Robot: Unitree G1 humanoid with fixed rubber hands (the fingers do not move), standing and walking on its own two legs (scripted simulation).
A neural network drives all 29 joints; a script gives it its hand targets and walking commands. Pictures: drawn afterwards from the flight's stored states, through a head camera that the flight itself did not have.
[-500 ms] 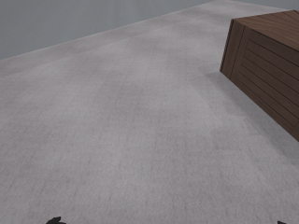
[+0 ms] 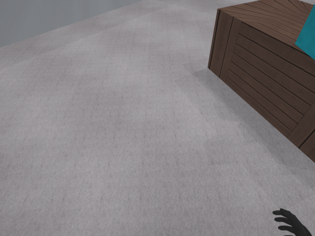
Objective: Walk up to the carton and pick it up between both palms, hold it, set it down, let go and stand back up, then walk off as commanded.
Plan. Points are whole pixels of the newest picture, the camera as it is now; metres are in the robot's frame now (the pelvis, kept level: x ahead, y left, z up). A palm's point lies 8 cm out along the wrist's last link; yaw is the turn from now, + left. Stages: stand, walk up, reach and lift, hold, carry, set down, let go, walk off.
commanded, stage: walk up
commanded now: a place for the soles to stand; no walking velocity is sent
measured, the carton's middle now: out of the picture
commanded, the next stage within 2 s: none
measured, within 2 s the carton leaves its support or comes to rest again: neither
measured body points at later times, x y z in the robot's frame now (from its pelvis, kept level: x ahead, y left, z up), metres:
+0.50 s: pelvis +0.22 -0.07 +0.00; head +0.21 -0.10 +0.45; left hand +0.35 +0.23 -0.08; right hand +0.31 -0.40 -0.08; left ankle +0.21 +0.05 -0.65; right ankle +0.23 -0.22 -0.71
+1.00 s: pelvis +0.42 -0.12 +0.00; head +0.44 -0.09 +0.45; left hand +0.63 +0.12 -0.12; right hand +0.31 -0.44 -0.05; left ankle +0.38 +0.03 -0.71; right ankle +0.42 -0.28 -0.68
